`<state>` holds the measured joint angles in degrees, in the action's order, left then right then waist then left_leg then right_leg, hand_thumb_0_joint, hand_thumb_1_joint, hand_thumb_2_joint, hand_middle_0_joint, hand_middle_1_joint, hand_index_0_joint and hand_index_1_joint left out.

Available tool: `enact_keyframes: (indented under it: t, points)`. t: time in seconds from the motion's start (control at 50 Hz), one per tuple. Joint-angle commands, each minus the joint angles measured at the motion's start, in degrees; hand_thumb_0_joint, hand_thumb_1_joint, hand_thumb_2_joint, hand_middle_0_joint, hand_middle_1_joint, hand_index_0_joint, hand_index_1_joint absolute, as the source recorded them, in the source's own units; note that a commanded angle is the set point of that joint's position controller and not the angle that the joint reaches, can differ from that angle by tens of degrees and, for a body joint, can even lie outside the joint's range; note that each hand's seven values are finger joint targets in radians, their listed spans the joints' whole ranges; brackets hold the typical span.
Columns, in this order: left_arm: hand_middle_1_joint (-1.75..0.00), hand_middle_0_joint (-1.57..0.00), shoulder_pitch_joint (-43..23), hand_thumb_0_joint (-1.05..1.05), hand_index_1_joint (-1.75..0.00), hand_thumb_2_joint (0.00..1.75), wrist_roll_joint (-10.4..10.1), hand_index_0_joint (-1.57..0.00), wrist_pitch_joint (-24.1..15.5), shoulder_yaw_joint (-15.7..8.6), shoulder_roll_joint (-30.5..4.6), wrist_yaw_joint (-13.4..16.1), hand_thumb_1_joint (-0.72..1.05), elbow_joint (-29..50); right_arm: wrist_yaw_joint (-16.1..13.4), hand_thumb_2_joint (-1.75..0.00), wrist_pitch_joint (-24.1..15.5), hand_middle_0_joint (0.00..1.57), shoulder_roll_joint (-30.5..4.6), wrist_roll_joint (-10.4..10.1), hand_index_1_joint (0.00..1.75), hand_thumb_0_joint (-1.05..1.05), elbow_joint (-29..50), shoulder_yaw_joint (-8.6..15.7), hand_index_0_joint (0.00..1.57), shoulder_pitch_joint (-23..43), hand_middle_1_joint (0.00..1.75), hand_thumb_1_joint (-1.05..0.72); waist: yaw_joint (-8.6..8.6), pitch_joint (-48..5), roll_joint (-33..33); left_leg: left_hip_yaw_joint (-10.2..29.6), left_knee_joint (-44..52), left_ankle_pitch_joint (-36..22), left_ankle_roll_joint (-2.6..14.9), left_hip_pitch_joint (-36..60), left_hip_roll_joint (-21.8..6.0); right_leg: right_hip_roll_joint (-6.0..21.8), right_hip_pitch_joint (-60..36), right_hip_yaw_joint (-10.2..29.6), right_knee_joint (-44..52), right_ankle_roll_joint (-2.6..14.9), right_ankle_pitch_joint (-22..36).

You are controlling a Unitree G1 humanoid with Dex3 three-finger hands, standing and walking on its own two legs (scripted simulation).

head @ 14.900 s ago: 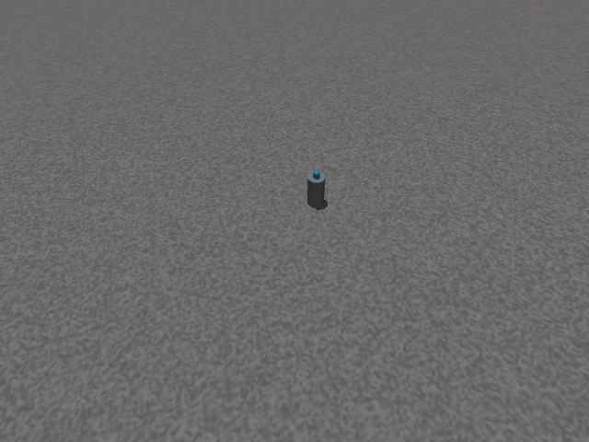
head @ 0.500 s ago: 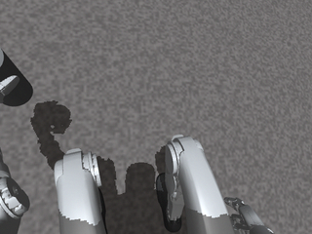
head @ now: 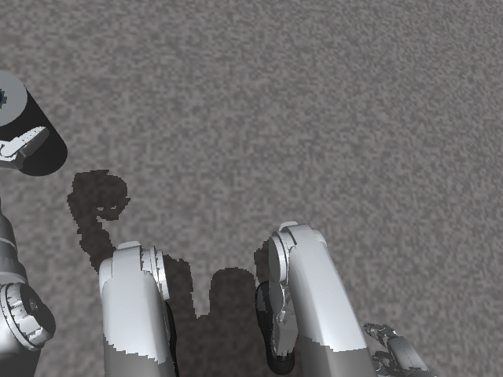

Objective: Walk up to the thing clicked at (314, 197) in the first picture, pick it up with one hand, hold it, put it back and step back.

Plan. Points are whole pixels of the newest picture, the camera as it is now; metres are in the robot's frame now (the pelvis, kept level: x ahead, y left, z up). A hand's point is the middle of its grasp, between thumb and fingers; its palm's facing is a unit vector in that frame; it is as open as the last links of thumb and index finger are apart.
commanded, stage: lift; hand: left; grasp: from the side
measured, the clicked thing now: (12, 124) +0.49 +0.31 -0.05
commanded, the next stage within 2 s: none
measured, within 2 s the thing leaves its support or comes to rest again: neither
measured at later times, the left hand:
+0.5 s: hand out of the picture +0.47 +0.30 +0.03, palm faces +0.30 -0.95 -0.06, open 11.1 cm
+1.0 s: hand out of the picture +0.41 +0.27 +0.19, palm faces +0.29 -0.96 -0.06, open 11.1 cm
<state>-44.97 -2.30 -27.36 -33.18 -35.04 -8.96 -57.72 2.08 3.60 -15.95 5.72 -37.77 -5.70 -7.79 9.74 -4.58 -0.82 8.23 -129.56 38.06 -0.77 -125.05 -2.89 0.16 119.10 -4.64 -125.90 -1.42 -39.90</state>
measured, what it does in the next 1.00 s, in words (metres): rises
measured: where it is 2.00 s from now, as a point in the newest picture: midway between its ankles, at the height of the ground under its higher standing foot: (222, 354)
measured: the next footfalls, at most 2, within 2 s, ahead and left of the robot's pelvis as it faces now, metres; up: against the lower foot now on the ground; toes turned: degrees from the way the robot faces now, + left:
none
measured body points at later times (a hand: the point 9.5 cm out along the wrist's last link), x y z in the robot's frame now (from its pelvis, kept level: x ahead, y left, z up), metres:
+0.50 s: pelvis +0.00 +0.00 +0.03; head +0.20 +0.05 +0.43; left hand +0.45 +0.35 +0.03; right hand +0.11 -0.27 -0.09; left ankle +0.08 +0.13 -0.34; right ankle +0.10 -0.13 -0.34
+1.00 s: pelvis +0.02 +0.00 +0.17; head +0.17 +0.05 +0.59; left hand +0.39 +0.32 +0.19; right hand +0.18 -0.24 +0.05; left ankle +0.08 +0.13 -0.34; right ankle +0.10 -0.13 -0.34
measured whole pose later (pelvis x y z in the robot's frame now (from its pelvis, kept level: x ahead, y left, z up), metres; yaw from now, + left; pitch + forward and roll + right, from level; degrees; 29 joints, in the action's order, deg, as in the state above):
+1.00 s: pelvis +0.02 +0.00 +0.17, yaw +4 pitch +28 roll -5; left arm -20.6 -8.5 -14.9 -20.6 -19.0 -4.2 -25.7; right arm -2.4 -0.5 -13.3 -0.9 -35.8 -0.4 -9.2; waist 4.0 -9.6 1.5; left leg 4.5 -98.7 35.5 -0.7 -91.7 -3.6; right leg 0.6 87.1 -3.7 -95.6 -1.1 -36.7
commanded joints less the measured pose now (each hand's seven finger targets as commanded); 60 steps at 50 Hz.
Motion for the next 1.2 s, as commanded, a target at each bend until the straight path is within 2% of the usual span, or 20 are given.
enact_keyframes:
  t: [0.0, 0.08, 0.24, 0.36, 0.46, 0.54, 0.62, 0.7, 0.72, 0.76, 0.8, 0.82, 0.92, 0.98, 1.0, 1.02, 1.06, 1.08, 1.16, 1.18]
  points:
    - [-1.4, -1.19, -23.21, 0.0, -1.42, 1.34, -1.71, -1.2, -6.16, -2.33, -18.67, 0.89, 0.08, 15.33, -0.62, -0.9, -0.52, 0.2, -13.1, 0.06, 0.3, 0.0, 1.55, 4.6, 0.2, -9.62, 0.3, -0.88, -0.91, -41.07, 19.18, -3.42, 15.55, -10.67, 1.47, 34.14, 0.34, -1.92, -15.93, -2.4, 12.52, 3.49, 12.52]
    - [-1.44, -1.24, -23.12, 0.0, -1.42, 1.26, -1.59, -1.28, -6.21, -1.57, -17.8, 0.5, 0.11, 13.91, -0.55, -0.9, -0.67, 0.2, -12.85, -0.03, 0.3, 0.0, 1.63, 4.79, 0.2, -9.65, 0.3, -0.92, -0.4, -40.55, 16.91, -3.95, 15.27, -10.48, 1.78, 32.71, 0.47, -1.97, -17.2, -2.15, 13.35, 3.25, 12.67]
    - [-1.48, -1.25, -22.66, 0.0, -1.46, 1.29, -3.31, -1.3, -6.12, -3.62, -20.39, -1.86, 0.1, 18.3, -0.98, -0.9, -0.85, 0.2, -12.85, -0.99, 0.3, 0.0, 2.68, 5.78, 0.2, -9.54, 0.3, -0.92, -2.42, -45.39, 17.3, -4.71, 17.11, -9.79, 1.86, 34.43, 0.83, -1.92, -21.0, -1.29, 14.94, 3.31, 12.01]
    - [-1.46, -1.24, -20.38, 0.0, -1.44, 1.25, -4.51, -1.29, -4.54, -3.38, -18.53, -2.49, 0.07, 23.37, -1.47, -0.9, -1.33, 0.2, -12.22, -1.98, 0.3, 0.0, 3.16, 6.72, 0.2, -10.48, 0.3, -0.92, -3.38, -48.07, 18.47, -4.36, 20.14, -11.8, 1.63, 39.25, 0.84, -1.64, -22.25, -0.81, 16.67, 3.62, 13.04]
    - [-1.46, -1.24, -18.59, 0.0, -1.44, 1.26, -5.46, -1.28, -2.59, -0.55, -13.61, -1.99, 0.06, 25.76, -2.08, -0.9, -1.94, 0.2, -11.18, -3.04, 0.3, 0.0, 3.78, 7.32, 0.2, -9.56, 0.3, -0.92, -3.04, -44.32, 16.06, -4.33, 23.2, -7.94, 1.82, 39.15, 0.92, -1.48, -22.86, -0.13, 20.71, 3.59, 10.42]
    - [-1.44, -1.24, -14.77, 0.0, -1.42, 1.23, -5.55, -1.29, -0.93, 1.16, -12.22, -2.17, 0.05, 27.22, -2.6, -0.9, -2.63, 0.2, -10.73, -3.85, 0.3, 0.0, 4.6, 7.95, 0.2, -8.95, 0.3, -0.92, -3.58, -41.78, 14.2, -4.18, 26.6, -4.49, 2.0, 40.38, 0.83, -1.47, -24.97, 0.37, 24.85, 3.46, 7.65]
    - [-1.43, -1.22, -11.28, 0.0, -1.4, 1.21, -7.15, -1.27, 0.71, 1.89, -9.11, -2.02, 0.03, 31.99, -3.02, -0.9, -3.33, 0.2, -10.24, -4.73, 0.3, 0.0, 5.33, 8.43, 0.2, -9.04, 0.3, -0.92, -4.62, -43.55, 13.2, -4.05, 29.66, -6.79, 1.96, 44.29, 0.79, -1.31, -29.23, 0.63, 27.74, 3.43, 9.57]
    - [-1.43, -1.22, -6.75, 0.0, -1.4, 1.22, -7.47, -1.27, 3.25, 2.86, -6.94, -0.15, 0.06, 37.22, -3.59, -0.9, -3.75, 0.2, -9.8, -5.57, 0.3, 0.0, 6.06, 8.73, 0.2, -8.75, 0.3, -0.91, -5.83, -43.98, 13.35, -3.33, 33.57, -10.16, 1.76, 50.99, 0.45, -1.05, -32.2, 0.88, 30.96, 3.52, 12.14]
    - [-1.43, -1.22, -5.99, 0.0, -1.4, 1.23, -7.56, -1.27, 3.68, 4.26, -5.27, 0.34, 0.07, 39.23, -3.66, -0.9, -3.89, 0.2, -9.2, -5.64, 0.3, 0.0, 6.02, 8.66, 0.2, -8.57, 0.3, -0.91, -5.66, -44.06, 13.06, -3.55, 34.08, -11.26, 1.82, 52.19, 0.42, -1.09, -33.64, 1.05, 32.18, 3.39, 13.03]
    - [-1.43, -1.23, -4.5, 0.0, -1.4, 1.23, -7.49, -1.27, 4.44, 3.93, -5.99, 1.75, 0.06, 43.67, -4.01, -0.9, -4.07, 0.2, -8.75, -5.97, 0.3, 0.0, 6.46, 8.72, 0.2, -8.17, 0.3, -0.91, -6.41, -44.63, 12.6, -3.83, 35.96, -12.24, 1.95, 54.32, 0.52, -1.03, -37.35, 1.45, 34.7, 3.24, 14.04]
    - [-1.42, -1.21, -1.78, 0.0, -1.4, 1.23, -7.81, -1.26, 5.24, 5.87, -3.05, 2.74, 0.07, 45.94, -4.4, -0.9, -4.44, 0.2, -8.15, -6.26, 0.3, 0.0, 6.88, 9.02, 0.2, -7.68, 0.3, -0.91, -5.79, -43.01, 11.1, -4.23, 37.79, -12.18, 2.09, 55.3, 0.53, -1.11, -40.36, 1.77, 37.67, 2.93, 14.29]
    - [-1.42, -1.21, -0.9, 0.0, -1.39, 1.23, -8.01, -1.25, 5.55, 5.27, -3.5, 3.36, 0.08, 46.97, -4.61, -0.9, -4.61, 0.2, -8.26, -6.5, 0.3, 0.0, 6.98, 9.03, 0.2, -7.34, 0.3, -0.92, -5.95, -42.23, 10.73, -3.91, 39.31, -10.91, 2.05, 56.44, 0.55, -1.11, -41.1, 1.91, 38.92, 2.97, 13.47]
    - [-1.4, -1.19, 3.96, 0.0, -1.37, 1.2, -8.21, -1.24, 6.35, 8.86, 1.89, 5.28, 0.08, 49.94, -5.15, -0.9, -6.0, 0.2, -7.45, -6.96, 0.3, 0.0, 6.66, 9.4, 0.2, -6.08, 0.3, -0.92, -5.76, -36.74, 11.17, -2.66, 46.49, -7.42, 1.48, 61.28, 0.48, -1.03, -44.17, 1.82, 43.51, 2.89, 11.34]
    - [-1.4, -1.2, 5.72, 0.0, -1.38, 1.21, -7.64, -1.24, 6.8, 10.4, 2.55, 6.57, 0.09, 52.63, -5.68, -0.9, -6.5, 0.2, -7.18, -7.23, 0.3, 0.0, 7.13, 9.34, 0.2, -5.06, 0.3, -0.92, -6.11, -35.23, 10.89, -1.96, 51.01, -5.72, 1.2, 65.73, 0.38, -0.99, -46.96, 2.06, 47.22, 2.75, 10.51]
    - [-1.4, -1.2, 6.4, 0.0, -1.38, 1.21, -7.77, -1.24, 7.13, 11.6, 3.88, 6.65, 0.08, 52.89, -5.67, -0.9, -6.79, 0.2, -6.92, -7.24, 0.3, 0.0, 6.89, 9.19, 0.2, -5.04, 0.3, -0.92, -5.71, -34.44, 11.18, -2.23, 51.71, -6.52, 1.14, 66.52, 0.47, -0.95, -48.4, 2.17, 48.41, 2.69, 11.36]
    - [-1.41, -1.22, 7.38, 0.0, -1.39, 1.22, -7.82, -1.25, 7.39, 10.68, 3.36, 7.12, 0.07, 52.51, -5.81, -0.9, -7.07, 0.2, -7.06, -7.36, 0.3, 0.0, 7.26, 9.2, 0.2, -4.64, 0.3, -0.92, -6.04, -33.65, 10.48, -2.27, 52.94, -6.41, 1.17, 67.33, 0.6, -0.96, -49.73, 2.22, 49.7, 2.67, 11.39]
    - [-1.41, -1.22, 9.31, 0.0, -1.39, 1.22, -8.04, -1.25, 7.73, 13.13, 6.92, 7.1, 0.08, 49.69, -5.85, -0.9, -7.18, 0.2, -6.12, -7.38, 0.3, 0.0, 4.95, 8.87, 0.2, -6.27, 0.3, -0.92, -5.23, -31.08, 9.38, -2.47, 54.23, -9.19, 1.13, 69.07, 0.6, -1.03, -51.64, 1.94, 51.46, 2.61, 13.6]
    - [-1.41, -1.22, 9.15, 0.0, -1.39, 1.23, -8.33, -1.25, 7.5, 11.95, 5.65, 7.38, 0.08, 52.15, -5.87, -0.9, -7.45, 0.2, -6.5, -7.45, 0.3, 0.0, 6.35, 8.96, 0.2, -5.34, 0.3, -0.91, -6.17, -31.68, 8.97, -2.7, 55.16, -10.44, 1.19, 70.08, 0.74, -1.07, -53.77, 1.9, 52.56, 2.67, 14.55]
    - [-1.41, -1.22, 10.83, 0.0, -1.39, 1.23, -7.44, -1.25, 7.85, 15.8, 8.64, 7.33, 0.09, 49.49, -5.69, -0.9, -7.88, 0.2, -6.15, -7.22, 0.3, 0.0, 5.47, 8.89, 0.2, -6.57, 0.3, -0.91, -5.28, -30.07, 8.48, -3.21, 58.02, -17.73, 1.0, 76.1, 0.45, -1.01, -57.85, 1.63, 56.01, 2.63, 20.45]
    - [-1.39, -1.21, 9.59, 0.0, -1.37, 1.22, -7.4, -1.24, 7.52, 15.93, 7.75, 7.37, 0.11, 51.04, -5.69, -0.9, -8.1, 0.2, -6.35, -7.18, 0.3, 0.0, 5.97, 8.82, 0.2, -6.44, 0.3, -0.91, -5.66, -30.19, 8.94, -3.48, 58.51, -19.89, 0.94, 77.3, 0.52, -0.97, -59.4, 1.63, 56.55, 2.67, 22.16]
